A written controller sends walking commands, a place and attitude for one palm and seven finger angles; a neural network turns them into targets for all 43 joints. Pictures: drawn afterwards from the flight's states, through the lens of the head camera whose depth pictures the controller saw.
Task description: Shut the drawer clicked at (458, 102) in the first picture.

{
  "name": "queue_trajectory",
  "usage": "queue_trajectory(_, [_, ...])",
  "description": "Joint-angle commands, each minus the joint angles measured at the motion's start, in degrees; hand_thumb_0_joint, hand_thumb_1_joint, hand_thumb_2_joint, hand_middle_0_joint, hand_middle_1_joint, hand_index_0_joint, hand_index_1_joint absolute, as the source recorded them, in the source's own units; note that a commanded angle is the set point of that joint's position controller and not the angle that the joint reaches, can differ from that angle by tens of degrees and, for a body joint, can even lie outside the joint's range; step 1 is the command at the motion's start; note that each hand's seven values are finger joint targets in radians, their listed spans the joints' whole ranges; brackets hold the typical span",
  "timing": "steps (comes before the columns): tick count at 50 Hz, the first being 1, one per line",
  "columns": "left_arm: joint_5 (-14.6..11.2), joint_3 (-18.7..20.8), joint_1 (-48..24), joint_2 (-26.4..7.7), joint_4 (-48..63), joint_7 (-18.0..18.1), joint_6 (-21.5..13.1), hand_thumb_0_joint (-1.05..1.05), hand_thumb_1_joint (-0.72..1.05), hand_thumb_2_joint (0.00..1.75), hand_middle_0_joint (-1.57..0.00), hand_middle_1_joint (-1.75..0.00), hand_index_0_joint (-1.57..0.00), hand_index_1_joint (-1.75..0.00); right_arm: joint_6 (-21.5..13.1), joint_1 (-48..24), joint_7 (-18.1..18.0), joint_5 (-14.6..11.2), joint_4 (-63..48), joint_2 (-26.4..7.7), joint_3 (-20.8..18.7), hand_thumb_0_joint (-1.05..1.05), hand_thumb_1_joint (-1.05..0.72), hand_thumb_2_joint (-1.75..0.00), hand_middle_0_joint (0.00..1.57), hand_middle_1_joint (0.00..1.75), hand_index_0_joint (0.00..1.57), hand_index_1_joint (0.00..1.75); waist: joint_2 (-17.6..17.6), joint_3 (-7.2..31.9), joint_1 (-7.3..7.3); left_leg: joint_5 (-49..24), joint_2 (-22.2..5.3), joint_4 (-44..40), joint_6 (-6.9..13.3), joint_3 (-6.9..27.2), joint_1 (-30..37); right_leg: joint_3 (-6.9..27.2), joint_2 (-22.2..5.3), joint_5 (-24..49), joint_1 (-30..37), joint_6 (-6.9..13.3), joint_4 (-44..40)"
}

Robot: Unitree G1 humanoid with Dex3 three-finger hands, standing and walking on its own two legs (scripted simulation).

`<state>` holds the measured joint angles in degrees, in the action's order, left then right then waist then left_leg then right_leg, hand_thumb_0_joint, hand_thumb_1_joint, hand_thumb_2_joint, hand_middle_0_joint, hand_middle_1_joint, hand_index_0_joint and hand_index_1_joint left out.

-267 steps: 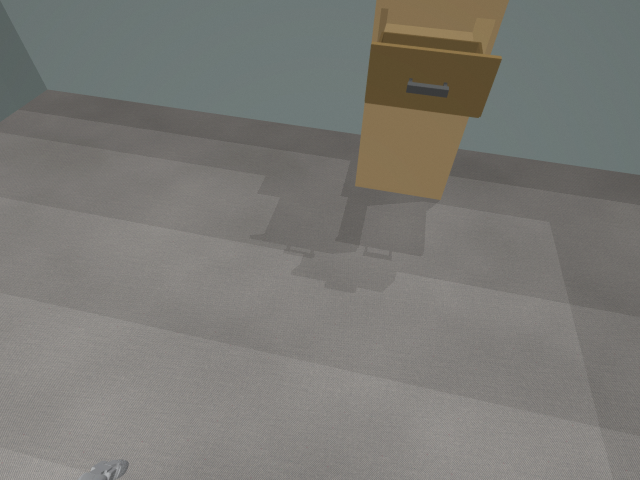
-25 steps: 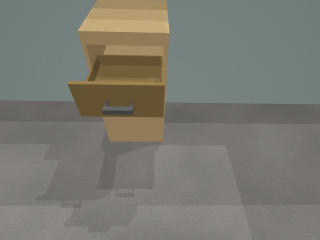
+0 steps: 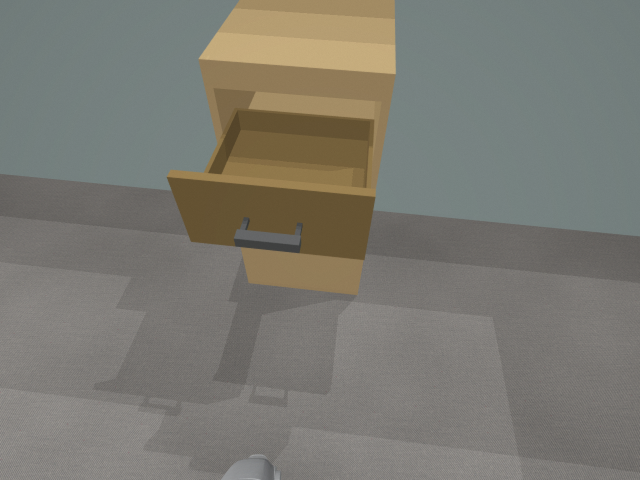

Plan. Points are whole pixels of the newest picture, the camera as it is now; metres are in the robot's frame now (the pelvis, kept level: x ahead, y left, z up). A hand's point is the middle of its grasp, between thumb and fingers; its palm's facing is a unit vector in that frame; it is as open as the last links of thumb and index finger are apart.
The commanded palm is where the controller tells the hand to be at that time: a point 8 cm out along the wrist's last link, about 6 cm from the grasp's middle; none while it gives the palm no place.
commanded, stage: take the last steps up to it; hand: left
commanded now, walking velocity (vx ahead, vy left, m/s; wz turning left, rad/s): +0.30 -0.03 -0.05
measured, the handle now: (270, 232) +0.53 +0.15 -0.07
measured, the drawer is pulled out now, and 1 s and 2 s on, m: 0.30 0.30 0.30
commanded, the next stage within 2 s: come to a stop and stand still in 0.44 s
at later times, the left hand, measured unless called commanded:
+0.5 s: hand (226, 380) +0.28 +0.18 -0.15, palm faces -0.07 -0.97 -0.22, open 7.4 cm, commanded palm none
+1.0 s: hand (213, 404) +0.25 +0.20 -0.19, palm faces +0.01 -0.98 -0.21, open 7.3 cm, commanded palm none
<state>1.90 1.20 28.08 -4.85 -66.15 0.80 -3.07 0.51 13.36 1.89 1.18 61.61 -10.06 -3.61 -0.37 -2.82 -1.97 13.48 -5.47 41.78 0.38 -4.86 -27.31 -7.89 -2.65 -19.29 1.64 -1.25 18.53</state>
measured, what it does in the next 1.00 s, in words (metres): walks ahead: left foot, then right foot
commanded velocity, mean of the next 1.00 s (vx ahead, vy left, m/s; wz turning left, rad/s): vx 0.04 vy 0.01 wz -0.01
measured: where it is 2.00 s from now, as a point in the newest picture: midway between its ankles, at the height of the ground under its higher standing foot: outside the picture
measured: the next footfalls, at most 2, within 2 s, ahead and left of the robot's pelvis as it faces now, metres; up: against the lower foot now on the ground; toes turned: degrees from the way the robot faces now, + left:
left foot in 0.06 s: +0.13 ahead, +0.13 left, +0.00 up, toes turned +7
right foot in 0.54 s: +0.29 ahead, -0.13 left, +0.00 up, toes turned -11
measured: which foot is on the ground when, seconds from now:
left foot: up 0.00-0.04, down 0.06-0.54, up 0.56-0.96, down 0.98-1.00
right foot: down 0.00-0.06, up 0.08-0.52, down 0.54-1.00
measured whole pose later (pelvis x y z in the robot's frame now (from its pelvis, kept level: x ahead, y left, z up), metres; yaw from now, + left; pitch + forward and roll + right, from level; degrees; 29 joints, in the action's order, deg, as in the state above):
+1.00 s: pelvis +0.19 +0.01 -0.01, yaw -3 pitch -2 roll +0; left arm 1.4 3.2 10.7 -11.4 -59.2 1.7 2.5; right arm 0.9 9.4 -0.8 0.6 57.9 -9.7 -2.7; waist 2.0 -4.4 -1.2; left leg 15.8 -0.7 31.6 -0.4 -2.8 -14.1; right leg -5.8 -4.0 -13.3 -19.6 0.0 33.1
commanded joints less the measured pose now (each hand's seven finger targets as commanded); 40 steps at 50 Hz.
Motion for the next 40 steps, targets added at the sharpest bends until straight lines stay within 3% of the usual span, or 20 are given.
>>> queue_trajectory(1, [-0.67, 2.41, 0.47, -9.96, 1.62, 0.77, -0.47, 0.00, 0.90, 0.90, -0.20, -0.30, -0.20, -0.30, -3.58, 6.18, -1.13, 0.33, -2.19, -3.29, -0.24, 0.00, -0.90, -0.90, 0.20, 0.30, 0.20, 0.30, 4.55, 1.05, 5.41, -1.87, 3.91, -13.81, 1.97, -3.10, 20.51, 4.36, -9.02, 23.71, -10.96, 6.41, 11.90])
queue_trajectory(2, [-1.09, 2.18, 2.55, -7.45, 2.03, 0.42, -0.36, 0.00, 0.90, 0.90, -0.20, -0.30, -0.20, -0.30, -4.16, 14.28, -2.01, 0.87, -0.23, -8.82, -1.51, 0.00, -0.90, -0.90, 0.20, 0.30, 0.20, 0.30, -6.29, 8.23, 7.85, -1.90, -6.16, -17.09, 4.68, 8.70, 33.70, 1.12, -4.50, 12.73, -19.12, 3.95, 26.66])
queue_trajectory(3, [-1.34, 1.48, 3.33, -4.78, 3.75, 0.05, -0.03, 0.00, 0.90, 0.90, -0.20, -0.30, -0.20, -0.30, -3.87, 19.09, -2.67, 0.46, 0.50, -14.97, -2.65, 0.00, -0.90, -0.90, 0.20, 0.30, 0.20, 0.30, -17.70, 11.29, 7.88, -1.53, -19.09, -23.95, 8.94, 28.41, 39.81, 0.59, 1.75, -13.61, -31.77, 1.90, 42.50])
queue_trajectory(4, [-0.95, 1.77, -0.04, -6.60, 5.16, 0.24, 0.08, 0.00, 0.90, 0.90, -0.20, -0.30, -0.20, -0.30, -3.35, 17.48, -2.90, 0.10, 0.20, -14.53, -2.58, 0.00, -0.90, -0.90, 0.20, 0.30, 0.20, 0.30, -12.09, 10.40, 8.17, 7.45, -21.41, -27.82, 11.18, 30.37, 35.76, 5.65, 0.58, -14.68, -35.03, 3.23, 49.67])
queue_trajectory(5, [-0.92, 1.94, -4.38, -6.19, 5.49, 0.12, 0.18, 0.00, 0.90, 0.90, -0.20, -0.30, -0.20, -0.30, -3.44, 13.29, -3.17, 0.04, -0.70, -12.02, -2.28, 0.00, -0.90, -0.90, 0.20, 0.30, 0.20, 0.30, -10.47, 5.58, 7.56, 11.31, -19.72, -29.81, 10.63, 27.52, 29.39, 7.13, -1.55, -9.18, -37.73, 3.33, 53.51])
queue_trajectory(7, [-0.37, 2.44, -6.97, -5.95, 5.11, -0.87, 0.60, 0.00, 0.90, 0.90, -0.20, -0.30, -0.20, -0.30, -4.06, 6.63, -3.19, 0.08, -2.19, -5.40, -0.53, 0.00, -0.90, -0.90, 0.20, 0.30, 0.20, 0.30, -6.50, -3.16, 4.53, 7.73, -15.47, -32.16, 8.91, 18.01, 17.70, 7.70, -5.01, -0.97, -36.52, 2.75, 52.13])
queue_trajectory(9, [-0.06, 2.30, -4.47, -4.58, 4.44, -1.09, 1.47, 0.00, 0.90, 0.90, -0.20, -0.30, -0.20, -0.30, -4.97, 5.25, -3.34, 0.08, -2.54, -3.21, -0.14, 0.00, -0.90, -0.90, 0.20, 0.30, 0.20, 0.30, -5.07, -2.07, 2.07, -1.37, -12.94, -32.10, 8.12, 10.62, 14.60, 6.93, -5.29, 1.52, -32.44, 1.74, 47.90])
queue_trajectory(11, [-0.06, 2.32, -4.24, -4.41, 5.04, -1.18, 2.22, 0.00, 0.90, 0.90, -0.20, -0.30, -0.20, -0.30, -5.18, 4.86, -3.29, -0.08, -3.03, -3.59, -0.09, 0.00, -0.90, -0.90, 0.20, 0.30, 0.20, 0.30, -5.45, -1.54, 1.13, -5.52, -11.55, -32.55, 8.54, 6.84, 14.55, 6.30, -5.24, 3.72, -31.98, 0.96, 44.11])
queue_trajectory(15, [-0.15, 2.43, -9.55, -5.65, 8.08, -1.45, 2.70, 0.00, 0.90, 0.90, -0.20, -0.30, -0.20, -0.30, -5.02, 5.56, -3.08, 0.00, -3.02, -5.01, -0.28, 0.00, -0.90, -0.90, 0.20, 0.30, 0.20, 0.30, -5.36, -2.74, 1.19, -9.72, -11.19, -33.01, 9.49, 4.33, 17.91, 5.41, -5.42, 6.80, -33.90, -0.01, 34.57])
queue_trajectory(21, [-0.36, 2.36, -18.16, -7.03, 11.57, -1.59, 2.34, 0.00, 0.90, 0.90, -0.20, -0.30, -0.20, -0.30, -3.85, 7.30, -2.78, 0.64, -1.80, -6.81, -0.95, 0.00, -0.90, -0.90, 0.20, 0.30, 0.20, 0.30, -5.99, -4.60, 3.28, -11.27, -11.45, -29.15, 9.05, 3.75, 18.88, 2.64, -2.90, 6.14, -28.38, 0.85, 20.91])
queue_trajectory(23, [-0.31, 2.51, -17.09, -7.59, 11.40, -1.52, 1.76, 0.00, 0.90, 0.90, -0.20, -0.30, -0.20, -0.30, -3.49, 7.39, -2.83, 0.70, -1.17, -6.72, -0.89, 0.00, -0.90, -0.90, 0.20, 0.30, 0.20, 0.30, -4.59, -3.26, 2.56, -12.72, -10.80, -24.56, 7.73, 3.70, 18.43, 1.26, -1.09, 7.06, -22.29, 1.51, 15.58])
queue_trajectory(24, [-0.27, 2.66, -13.66, -7.94, 10.00, -1.45, 1.37, 0.00, 0.90, 0.90, -0.20, -0.30, -0.20, -0.30, -3.32, 7.04, -2.85, 0.59, -0.91, -6.76, -0.67, 0.00, -0.90, -0.90, 0.20, 0.30, 0.20, 0.30, -3.70, -1.43, 0.86, -13.44, -8.95, -20.00, 6.19, 1.93, 17.72, -0.34, 0.35, 9.79, -16.52, 1.78, 11.63])
queue_trajectory(25, [-0.17, 3.16, -8.29, -10.37, 8.25, -1.23, 0.59, 0.00, 0.90, 0.90, -0.20, -0.30, -0.20, -0.30, -3.45, 7.46, -2.69, 0.15, -0.64, -5.75, -0.42, 0.00, -0.90, -0.90, 0.20, 0.30, 0.20, 0.30, -0.29, 1.90, -1.44, -12.69, -5.95, -11.11, 4.07, -0.35, 14.95, 2.08, -0.92, 12.74, -7.11, 2.49, 7.73])
queue_trajectory(26, [0.09, 4.14, -2.36, -15.23, 6.32, -0.68, -0.24, 0.00, 0.90, 0.90, -0.20, -0.30, -0.20, -0.30, -3.73, 8.86, -2.31, -0.38, -1.07, -2.77, 0.12, 0.00, -0.90, -0.90, 0.20, 0.30, 0.20, 0.30, 10.42, 7.40, -3.22, -0.45, -0.31, 2.73, 1.36, -4.79, 4.62, 15.59, -11.88, 20.20, 4.73, 6.42, 6.07])
queue_trajectory(27, [-0.79, 4.64, 0.88, -19.60, 5.87, -0.46, -0.10, 0.00, 0.90, 0.90, -0.20, -0.30, -0.20, -0.30, -3.38, 9.08, -2.49, -0.75, -2.49, -1.99, 0.64, 0.00, -0.90, -0.90, 0.20, 0.30, 0.20, 0.30, 16.71, 9.92, -3.25, 22.43, 4.33, 16.59, -0.14, -3.64, -1.77, 27.82, -21.78, 29.69, 7.37, 12.88, 0.24])
queue_trajectory(28, [-1.29, 4.15, -0.98, -18.32, 6.26, 0.03, -0.19, 0.00, 0.90, 0.90, -0.20, -0.30, -0.20, -0.30, -2.43, 7.95, -3.05, -0.83, -2.56, -3.20, 0.53, 0.00, -0.90, -0.90, 0.20, 0.30, 0.20, 0.30, 14.52, 10.49, -2.71, 22.92, 3.24, 21.88, 0.08, 2.36, 0.05, 27.94, -22.34, 37.19, 1.65, 14.25, -0.86])
queue_trajectory(29, [-1.21, 3.39, -7.00, -15.77, 7.29, 0.42, 0.01, 0.00, 0.90, 0.90, -0.20, -0.30, -0.20, -0.30, -2.24, 7.65, -3.37, -0.74, -1.63, -2.38, 0.57, 0.00, -0.90, -0.90, 0.20, 0.30, 0.20, 0.30, 11.13, 7.55, -0.82, 19.64, 1.70, 23.13, -0.54, 4.23, 0.92, 24.57, -21.09, 41.28, -3.10, 14.64, -0.31])
queue_trajectory(31, [-1.00, 2.10, -14.49, -12.37, 9.00, 1.10, 0.43, 0.00, 0.90, 0.90, -0.20, -0.30, -0.20, -0.30, -0.93, 7.85, -3.61, -0.81, 0.28, -0.72, 1.29, 0.00, -0.90, -0.90, 0.20, 0.30, 0.20, 0.30, 2.99, 4.35, 2.21, 14.30, 0.37, 17.73, -1.94, 4.97, 6.32, 15.10, -17.08, 46.06, -12.12, 12.42, 0.77])
queue_trajectory(33, [-0.67, 2.13, -17.06, -12.66, 9.54, 1.58, 1.16, 0.00, 0.90, 0.90, -0.20, -0.30, -0.20, -0.30, 0.58, 9.55, -3.65, -1.31, 0.85, 0.14, 1.22, 0.00, -0.90, -0.90, 0.20, 0.30, 0.20, 0.30, 5.34, 4.34, 3.30, 13.10, 1.47, 11.55, -2.71, 3.90, 9.46, 10.98, -15.63, 45.84, -15.50, 11.91, 1.35])
queue_trajectory(40, [-0.32, 3.75, -15.34, -15.11, 10.11, 2.09, 3.25, 0.00, 0.90, 0.90, -0.20, -0.30, -0.20, -0.30, 2.32, 3.44, -3.04, -0.64, -3.26, -2.67, 0.01, 0.00, -0.90, -0.90, 0.20, 0.30, 0.20, 0.30, 8.49, 4.37, 0.60, 12.20, 3.41, 9.53, -3.35, 4.16, 5.77, 13.72, -17.19, 37.86, -12.94, 13.50, 0.64])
